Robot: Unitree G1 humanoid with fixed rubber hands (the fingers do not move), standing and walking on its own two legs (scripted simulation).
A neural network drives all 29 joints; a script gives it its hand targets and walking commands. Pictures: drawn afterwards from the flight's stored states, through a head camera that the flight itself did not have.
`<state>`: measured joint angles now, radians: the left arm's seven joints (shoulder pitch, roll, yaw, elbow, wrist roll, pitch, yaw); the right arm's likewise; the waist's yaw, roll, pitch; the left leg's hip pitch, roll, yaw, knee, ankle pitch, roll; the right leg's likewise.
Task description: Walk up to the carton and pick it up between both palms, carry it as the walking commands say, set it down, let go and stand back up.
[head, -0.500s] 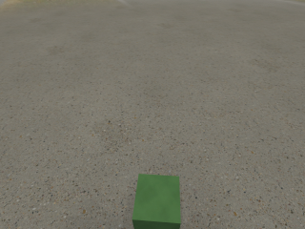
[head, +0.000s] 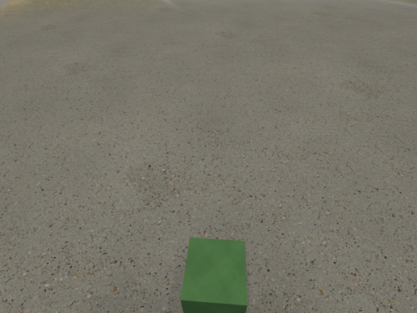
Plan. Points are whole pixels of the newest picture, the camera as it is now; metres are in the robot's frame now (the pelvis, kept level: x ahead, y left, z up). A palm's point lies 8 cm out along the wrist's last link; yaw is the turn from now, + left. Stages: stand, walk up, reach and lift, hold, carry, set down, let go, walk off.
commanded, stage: walk up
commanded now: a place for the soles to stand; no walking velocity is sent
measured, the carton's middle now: (215, 279) +0.49 -0.02 -0.65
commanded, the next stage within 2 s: none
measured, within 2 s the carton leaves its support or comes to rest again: neither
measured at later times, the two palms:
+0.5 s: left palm out of the picture +0.07 +0.31 -0.09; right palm out of the picture +0.09 -0.30 -0.11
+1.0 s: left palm out of the picture +0.07 +0.31 -0.09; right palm out of the picture +0.09 -0.30 -0.11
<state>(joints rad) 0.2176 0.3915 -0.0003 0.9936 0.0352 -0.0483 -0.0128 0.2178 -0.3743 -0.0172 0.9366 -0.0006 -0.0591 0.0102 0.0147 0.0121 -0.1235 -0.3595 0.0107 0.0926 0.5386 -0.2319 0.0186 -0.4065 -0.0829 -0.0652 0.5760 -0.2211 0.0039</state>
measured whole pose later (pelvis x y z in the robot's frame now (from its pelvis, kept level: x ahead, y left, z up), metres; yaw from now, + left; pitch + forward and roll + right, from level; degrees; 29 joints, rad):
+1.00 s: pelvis +0.00 +0.00 +0.00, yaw +0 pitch +3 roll +1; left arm 0.22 0.39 0.00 0.99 0.04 -0.05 -0.01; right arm 0.22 -0.37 -0.02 0.94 0.00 -0.06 0.01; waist 0.01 0.01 -0.12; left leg -0.36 0.01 0.09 0.54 -0.23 0.02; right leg -0.41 -0.08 -0.07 0.57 -0.22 0.00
